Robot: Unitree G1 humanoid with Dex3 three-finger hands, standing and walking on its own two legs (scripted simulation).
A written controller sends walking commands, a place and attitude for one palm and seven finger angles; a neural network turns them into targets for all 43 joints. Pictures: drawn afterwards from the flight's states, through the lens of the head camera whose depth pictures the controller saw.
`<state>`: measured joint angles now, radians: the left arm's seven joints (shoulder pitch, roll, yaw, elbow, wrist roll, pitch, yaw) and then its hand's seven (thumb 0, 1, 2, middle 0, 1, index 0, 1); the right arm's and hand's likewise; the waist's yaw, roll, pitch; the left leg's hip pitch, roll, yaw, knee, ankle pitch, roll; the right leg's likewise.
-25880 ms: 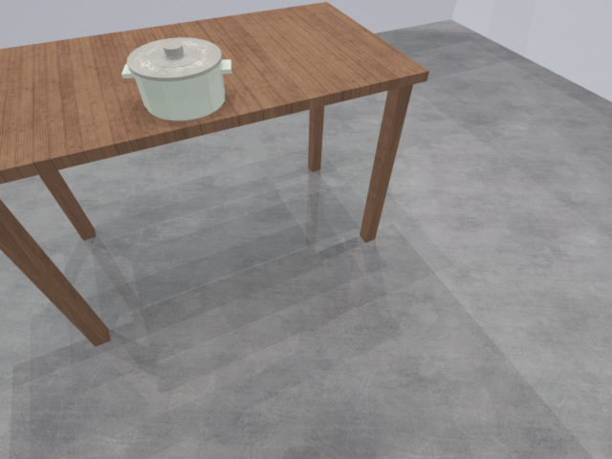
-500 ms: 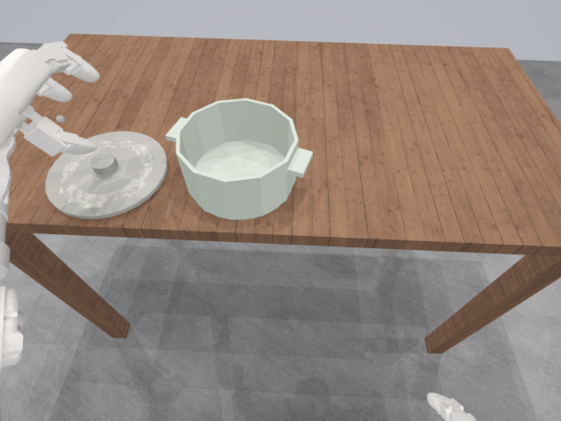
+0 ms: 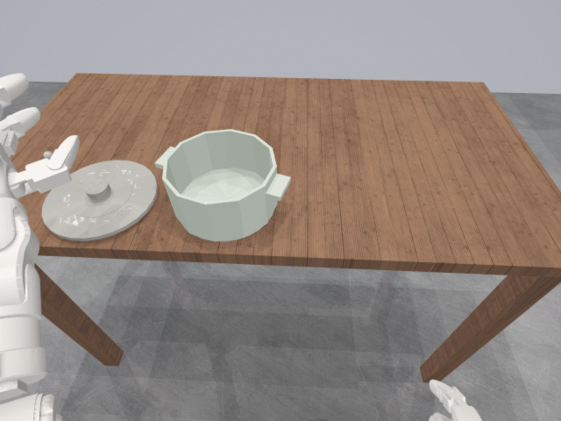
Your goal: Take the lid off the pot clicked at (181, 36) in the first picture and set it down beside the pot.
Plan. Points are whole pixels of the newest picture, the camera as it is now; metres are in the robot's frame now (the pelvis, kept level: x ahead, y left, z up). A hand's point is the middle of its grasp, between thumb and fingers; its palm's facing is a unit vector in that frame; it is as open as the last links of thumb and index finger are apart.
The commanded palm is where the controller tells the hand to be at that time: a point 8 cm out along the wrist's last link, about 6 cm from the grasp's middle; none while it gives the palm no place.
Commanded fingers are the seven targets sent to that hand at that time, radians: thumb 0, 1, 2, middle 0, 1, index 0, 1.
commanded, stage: draw the hand back to the body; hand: left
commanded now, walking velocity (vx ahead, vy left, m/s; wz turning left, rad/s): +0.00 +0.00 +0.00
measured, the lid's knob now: (97, 189) +0.49 +0.39 +0.02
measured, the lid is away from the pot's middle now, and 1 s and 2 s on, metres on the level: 0.24 0.24 0.24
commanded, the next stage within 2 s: step back with the hand held close in 1.20 s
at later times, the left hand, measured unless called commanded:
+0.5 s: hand (27, 224) +0.25 +0.27 +0.22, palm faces +0.51 -0.83 -0.20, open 7.6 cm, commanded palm +0.19 +0.30 +0.22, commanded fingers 0.00 0.90 0.90 -0.20 -0.30 -0.20 -0.30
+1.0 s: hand (2, 307) +0.17 +0.26 +0.20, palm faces +0.46 -0.83 -0.31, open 7.4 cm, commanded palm +0.10 +0.29 +0.21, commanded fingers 0.00 0.90 0.90 -0.20 -0.30 -0.20 -0.30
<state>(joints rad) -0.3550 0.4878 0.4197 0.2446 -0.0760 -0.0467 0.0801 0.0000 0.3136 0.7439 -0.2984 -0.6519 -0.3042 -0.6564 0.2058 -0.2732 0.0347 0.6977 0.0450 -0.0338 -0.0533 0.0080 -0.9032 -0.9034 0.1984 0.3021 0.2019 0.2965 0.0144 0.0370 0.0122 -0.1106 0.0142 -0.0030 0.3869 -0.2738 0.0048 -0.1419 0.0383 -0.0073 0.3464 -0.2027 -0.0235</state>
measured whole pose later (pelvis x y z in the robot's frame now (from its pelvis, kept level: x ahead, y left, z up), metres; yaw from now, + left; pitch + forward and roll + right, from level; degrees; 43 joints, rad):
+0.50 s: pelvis -0.03 -0.01 +0.00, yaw +1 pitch -5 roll +0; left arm -0.07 0.37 0.39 -0.05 -0.11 -0.07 0.09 0.01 0.84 0.89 -0.21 -0.33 -0.22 -0.33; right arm 0.14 -0.23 0.05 0.71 0.03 -0.10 -0.07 0.01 -0.90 -0.90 0.20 0.30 0.20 0.30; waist 0.05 0.06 0.04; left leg -0.04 0.02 -0.01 0.36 -0.23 -0.01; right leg -0.08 0.04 -0.02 0.33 -0.17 -0.04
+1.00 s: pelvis -0.03 +0.01 +0.00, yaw +1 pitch -7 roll -1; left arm 0.33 0.34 0.36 -0.44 -0.10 -0.10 0.07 0.01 0.89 0.90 -0.20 -0.30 -0.21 -0.30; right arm 0.16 -0.22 0.03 0.70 0.00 -0.14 -0.06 0.01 -0.90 -0.90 0.20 0.30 0.20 0.30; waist 0.07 0.05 0.04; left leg -0.02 0.00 -0.01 0.37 -0.24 0.01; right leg -0.04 0.02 -0.01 0.33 -0.17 -0.02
